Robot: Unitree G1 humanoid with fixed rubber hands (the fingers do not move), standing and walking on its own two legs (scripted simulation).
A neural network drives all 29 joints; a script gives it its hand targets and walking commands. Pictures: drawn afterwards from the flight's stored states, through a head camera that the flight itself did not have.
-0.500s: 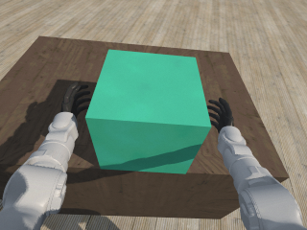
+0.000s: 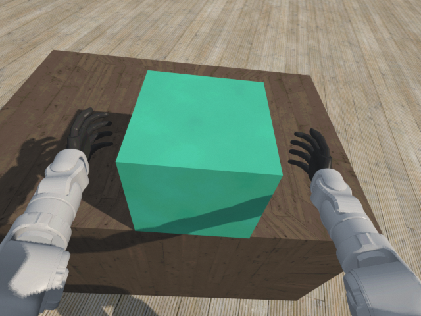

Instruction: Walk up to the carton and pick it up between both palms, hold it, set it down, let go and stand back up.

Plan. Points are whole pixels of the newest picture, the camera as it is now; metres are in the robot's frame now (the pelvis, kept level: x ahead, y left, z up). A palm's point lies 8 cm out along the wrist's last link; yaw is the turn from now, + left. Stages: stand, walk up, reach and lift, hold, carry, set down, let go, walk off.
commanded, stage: set down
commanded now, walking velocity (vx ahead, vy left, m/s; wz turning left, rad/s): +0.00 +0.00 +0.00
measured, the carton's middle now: (199, 156) +0.48 +0.04 +0.01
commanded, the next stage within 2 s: none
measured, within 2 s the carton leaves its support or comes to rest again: neither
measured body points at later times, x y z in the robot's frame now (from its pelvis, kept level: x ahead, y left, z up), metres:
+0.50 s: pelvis +0.02 +0.01 +0.02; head +0.04 +0.03 +0.47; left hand +0.40 +0.27 +0.08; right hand +0.39 -0.20 +0.08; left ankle +0.05 +0.12 -0.72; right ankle +0.01 -0.13 -0.72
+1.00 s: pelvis +0.02 +0.00 +0.02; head +0.03 +0.02 +0.47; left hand +0.32 +0.27 +0.04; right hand +0.30 -0.20 +0.04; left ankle +0.05 +0.12 -0.72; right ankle +0.01 -0.13 -0.72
